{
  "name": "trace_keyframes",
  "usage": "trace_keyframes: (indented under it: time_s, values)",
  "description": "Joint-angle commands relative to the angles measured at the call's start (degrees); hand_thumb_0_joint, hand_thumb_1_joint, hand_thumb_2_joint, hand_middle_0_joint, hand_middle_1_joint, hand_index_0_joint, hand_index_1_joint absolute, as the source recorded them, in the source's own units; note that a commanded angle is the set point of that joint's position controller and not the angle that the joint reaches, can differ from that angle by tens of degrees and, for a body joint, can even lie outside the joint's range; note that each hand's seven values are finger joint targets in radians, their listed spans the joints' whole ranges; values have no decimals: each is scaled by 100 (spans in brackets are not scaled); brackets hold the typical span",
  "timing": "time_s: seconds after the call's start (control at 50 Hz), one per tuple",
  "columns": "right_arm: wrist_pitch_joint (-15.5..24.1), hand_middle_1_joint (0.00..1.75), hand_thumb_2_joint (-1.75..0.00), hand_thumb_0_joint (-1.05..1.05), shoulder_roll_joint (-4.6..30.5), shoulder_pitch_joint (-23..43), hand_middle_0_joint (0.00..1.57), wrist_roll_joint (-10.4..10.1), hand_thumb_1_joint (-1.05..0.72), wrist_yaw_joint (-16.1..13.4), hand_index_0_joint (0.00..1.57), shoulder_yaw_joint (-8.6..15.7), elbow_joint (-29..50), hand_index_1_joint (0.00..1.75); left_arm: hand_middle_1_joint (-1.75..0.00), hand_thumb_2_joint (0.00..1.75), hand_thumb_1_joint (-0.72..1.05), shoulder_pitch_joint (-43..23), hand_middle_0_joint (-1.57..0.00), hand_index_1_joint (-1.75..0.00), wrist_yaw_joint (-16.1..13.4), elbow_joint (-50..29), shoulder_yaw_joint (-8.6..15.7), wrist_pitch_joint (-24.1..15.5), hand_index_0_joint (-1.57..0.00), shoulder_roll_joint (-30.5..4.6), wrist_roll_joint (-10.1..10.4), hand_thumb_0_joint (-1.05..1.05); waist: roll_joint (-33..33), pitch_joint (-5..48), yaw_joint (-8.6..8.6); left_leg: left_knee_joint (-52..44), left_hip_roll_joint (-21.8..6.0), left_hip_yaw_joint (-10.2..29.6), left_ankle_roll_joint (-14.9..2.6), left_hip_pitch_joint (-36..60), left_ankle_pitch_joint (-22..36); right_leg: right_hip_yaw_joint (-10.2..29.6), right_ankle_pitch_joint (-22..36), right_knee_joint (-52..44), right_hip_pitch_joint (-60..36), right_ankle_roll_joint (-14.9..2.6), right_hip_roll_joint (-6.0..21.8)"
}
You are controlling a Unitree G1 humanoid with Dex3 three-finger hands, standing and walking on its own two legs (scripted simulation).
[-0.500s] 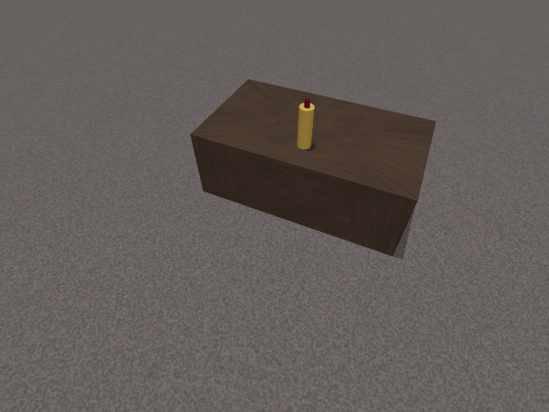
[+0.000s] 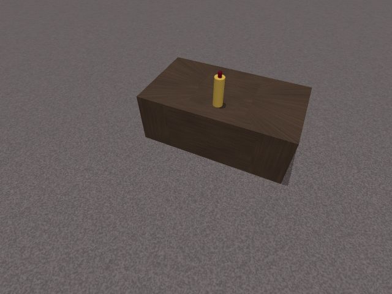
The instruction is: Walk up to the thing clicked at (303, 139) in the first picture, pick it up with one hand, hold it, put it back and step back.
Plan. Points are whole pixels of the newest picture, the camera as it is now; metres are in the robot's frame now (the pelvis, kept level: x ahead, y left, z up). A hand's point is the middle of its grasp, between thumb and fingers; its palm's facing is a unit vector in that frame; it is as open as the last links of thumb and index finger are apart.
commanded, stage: stand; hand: left
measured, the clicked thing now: (218, 88) +1.22 -0.14 -0.31
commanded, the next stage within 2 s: walk up in 0.62 s
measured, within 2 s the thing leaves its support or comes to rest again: neither
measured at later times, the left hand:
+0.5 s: hand out of the picture +0.07 +0.25 -0.16, palm faces -0.02 -0.94 -0.34, open 7.4 cm
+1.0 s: hand out of the picture +0.18 +0.22 -0.15, palm faces -0.14 -0.89 -0.44, open 7.4 cm
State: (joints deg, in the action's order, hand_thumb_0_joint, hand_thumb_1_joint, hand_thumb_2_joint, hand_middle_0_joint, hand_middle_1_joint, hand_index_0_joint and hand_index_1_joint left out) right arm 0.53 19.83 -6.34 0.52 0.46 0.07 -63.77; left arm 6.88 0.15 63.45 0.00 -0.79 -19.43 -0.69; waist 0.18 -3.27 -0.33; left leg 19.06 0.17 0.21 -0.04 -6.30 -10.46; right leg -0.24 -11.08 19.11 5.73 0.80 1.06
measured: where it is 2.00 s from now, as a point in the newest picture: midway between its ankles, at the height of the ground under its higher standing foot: (213, 246)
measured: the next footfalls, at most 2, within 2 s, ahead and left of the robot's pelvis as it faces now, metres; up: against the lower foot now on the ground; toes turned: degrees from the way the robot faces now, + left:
right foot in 0.92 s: +0.15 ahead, -0.20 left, +0.00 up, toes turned -14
left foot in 1.32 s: +0.40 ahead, +0.04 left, +0.00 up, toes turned -12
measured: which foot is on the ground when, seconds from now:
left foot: down 0.00-0.92, up 0.94-1.00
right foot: down 0.00-0.68, up 0.70-0.90, down 0.92-1.00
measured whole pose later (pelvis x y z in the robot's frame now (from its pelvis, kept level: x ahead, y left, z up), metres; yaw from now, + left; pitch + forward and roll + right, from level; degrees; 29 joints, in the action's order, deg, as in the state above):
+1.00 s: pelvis +0.07 -0.07 -0.03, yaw -10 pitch -4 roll -1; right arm -0.6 26.9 -13.6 2.4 3.1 5.7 -55.5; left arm 16.7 3.5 52.7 5.7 -3.3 -23.8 -1.5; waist 4.4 -4.3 -0.7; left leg 58.0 -4.4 -0.3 -0.7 -14.8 -28.4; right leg -2.9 -16.0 38.9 19.2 -1.1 1.1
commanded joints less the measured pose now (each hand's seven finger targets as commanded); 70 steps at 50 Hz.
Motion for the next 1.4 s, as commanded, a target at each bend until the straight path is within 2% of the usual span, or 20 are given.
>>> trace_keyframes:
  time_s: [0.0,0.58,0.6,0.62,0.66,0.7,0.76,0.86,0.88,0.9,0.92,0.94,1.06,1.2,1.28,1.3,1.32,1.34,1.36,1.38]
  values:
    - [149,30,-90,0,1204,191,20,2,-90,-105,20,210,358,30,-30,90,90,-235,-20,-30,-66,-334,223,-100,-20,-1229,4,0,-24,475,14,-273,-742,556,-177,86,782,524,761,-302,-46,-235,645]
    - [140,30,-90,0,1223,206,20,-7,-90,-100,20,209,338,30,-30,90,90,-207,-20,-30,-81,-339,216,-113,-20,-1273,6,0,-70,501,18,-271,-740,565,-144,142,969,512,964,-312,-74,-219,652]
    - [271,30,-90,0,1787,-28,20,147,-90,-10,20,631,796,30,-30,90,90,203,-20,-30,94,-751,604,-108,-20,-1717,-104,0,-204,837,156,444,-566,282,-448,770,-1799,824,-1566,75,664,-455,315]
    - [296,30,-90,0,1846,-237,20,190,-90,32,20,702,700,30,-30,90,90,56,-20,-30,155,-755,611,-82,-20,-1668,-141,0,19,435,292,375,-719,519,-605,968,-2714,909,-2512,288,1794,-511,380]
    - [304,30,-90,0,1995,-775,20,156,-90,52,20,868,746,30,-30,90,90,-720,-20,-30,253,-1192,596,-70,-20,-1339,-116,0,854,-344,751,-827,-1873,1835,-1200,1056,-3545,234,-1879,2161,3402,-351,-18]
    - [401,30,-90,0,2074,-656,20,186,-90,52,20,925,1011,30,-30,90,90,-596,-20,-30,280,-1350,602,-163,-20,-1453,-166,0,417,-426,600,-1160,-2710,2399,-1627,836,-2676,509,-1600,2989,3594,-275,511]
    - [433,30,-90,0,1996,2,20,222,-90,121,20,908,1404,30,-30,90,90,214,-20,-30,466,-1269,619,-160,-20,-1441,-81,0,863,-148,132,-1059,-2178,1203,-1289,354,-2398,306,-1414,2543,2644,-162,663]
    - [305,30,-90,0,1730,364,20,239,-90,216,20,838,1676,30,-30,90,90,1365,-20,-30,467,-981,819,-199,-20,-1483,-136,0,259,147,-432,822,-1160,-561,-695,-1414,-2109,-591,42,1352,-243,-124,43]
    - [269,30,-90,0,1416,141,20,256,-90,218,20,726,1697,30,-30,90,90,2112,-20,-30,360,-805,965,-253,-20,-1775,-131,0,-857,533,-736,2387,-790,-810,-547,-2109,-2039,-267,-488,1231,-1383,-214,-88]
    - [244,30,-90,0,925,14,20,208,-90,243,20,532,1833,30,-30,90,90,2627,-20,-30,223,-850,1121,-300,-20,-2272,-153,0,-2363,371,-1004,4271,-63,-889,-300,-3280,-2615,1677,-2590,21,-1552,-529,827]
    - [200,30,-90,0,1205,-37,20,114,-90,240,20,574,1951,30,-30,90,90,2148,-20,-30,213,-1212,1047,-344,-20,-2506,-125,0,-1820,235,-653,4850,28,-78,-81,-3427,-2331,4449,-4059,-1356,-582,-1263,2052]
    - [191,30,-90,0,1692,127,20,119,-90,226,20,692,1885,30,-30,90,90,1581,-20,-30,209,-1425,1024,-337,-20,-2549,-26,0,-850,-295,-430,4960,-419,396,-66,-3297,-1961,4614,-4467,-1409,118,-1587,2220]
    - [137,30,-90,0,1619,-925,20,119,-90,350,20,714,1495,30,-30,90,90,1065,-20,-30,142,-1681,817,-462,-20,-1974,56,0,-748,-270,37,3693,-728,207,2,-2311,-710,1903,-2126,-753,899,-1143,1075]
    - [241,30,-90,0,1537,-224,20,200,-90,460,20,784,2024,30,-30,90,90,1292,-20,-30,133,-1900,849,-537,-20,-2154,7,0,-647,-326,-146,2178,-670,-23,79,-2158,-400,1650,-1884,-424,986,-1201,1098]
    - [374,30,-90,0,1517,-914,20,184,-90,411,20,858,1921,30,-30,90,90,1057,-20,-30,104,-1999,740,-508,-20,-2006,-21,0,-513,-25,372,1334,-287,-504,-35,-409,-450,1087,-482,798,1678,-983,858]
    - [424,30,-90,0,1770,-1558,20,205,-90,340,20,971,1730,30,-30,90,90,1193,-20,-30,98,-2022,621,-503,-20,-1716,-39,0,231,384,704,1057,-233,-293,-198,657,-826,792,242,2244,2074,-798,505]
    - [492,30,-90,0,2268,-2159,20,270,-90,262,20,1119,1714,30,-30,90,90,1571,-20,-30,93,-2062,462,-511,-20,-1148,58,0,1817,885,866,-1,-1550,1882,-629,1497,-2298,246,-114,4235,2919,-442,-253]
    - [493,30,-90,0,2548,-1911,20,124,-90,237,20,1140,1826,30,-30,90,90,1626,-20,-30,14,-2013,496,-509,-20,-1406,82,0,1884,656,671,-918,-2554,3925,-1094,1194,-2754,335,-1854,4989,3641,-368,-599]
    - [461,30,-90,0,2452,-1547,20,-16,-90,228,20,1129,1891,30,-30,90,90,1481,-20,-30,-43,-1920,544,-501,-20,-1852,33,0,925,356,466,-861,-2610,3724,-1195,462,-2691,757,-1649,5389,3481,-427,-166]
    - [446,30,-90,0,2130,-1281,20,-8,-90,221,20,1007,1996,30,-30,90,90,1475,-20,-30,-8,-1803,554,-464,-20,-1927,107,0,406,24,304,-694,-2257,2607,-978,34,-2331,836,-1128,5192,3320,-405,51]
